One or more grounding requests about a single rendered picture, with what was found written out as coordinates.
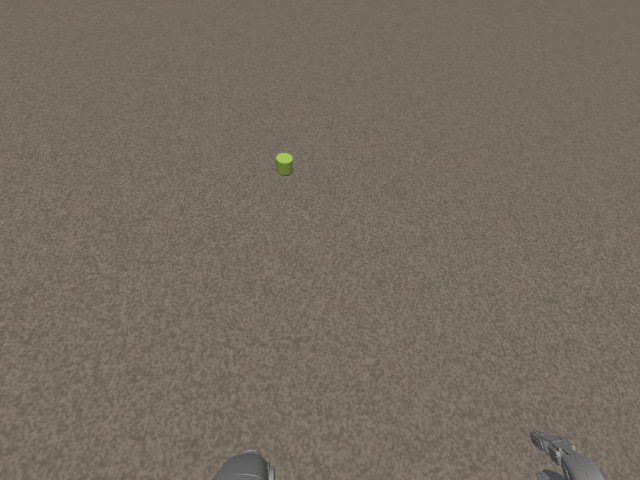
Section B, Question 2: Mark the tin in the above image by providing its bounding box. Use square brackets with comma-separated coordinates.
[276, 153, 293, 175]

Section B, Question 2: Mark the right robot hand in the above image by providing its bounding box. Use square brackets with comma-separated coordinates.
[530, 431, 606, 480]

